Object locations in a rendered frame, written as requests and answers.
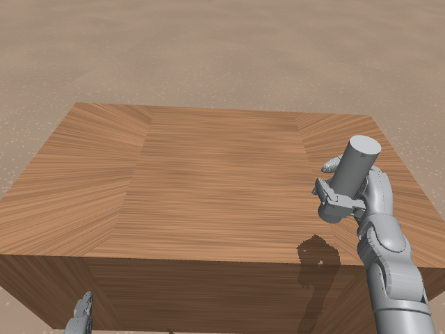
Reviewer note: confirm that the right robot hand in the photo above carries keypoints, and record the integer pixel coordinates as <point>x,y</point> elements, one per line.
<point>374,196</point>

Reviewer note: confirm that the left robot hand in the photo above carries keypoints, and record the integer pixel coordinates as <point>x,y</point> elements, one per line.
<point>81,323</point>

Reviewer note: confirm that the right robot arm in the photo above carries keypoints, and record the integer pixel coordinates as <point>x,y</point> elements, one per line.
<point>398,297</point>

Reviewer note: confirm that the can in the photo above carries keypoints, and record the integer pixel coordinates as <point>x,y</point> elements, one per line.
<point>357,160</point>

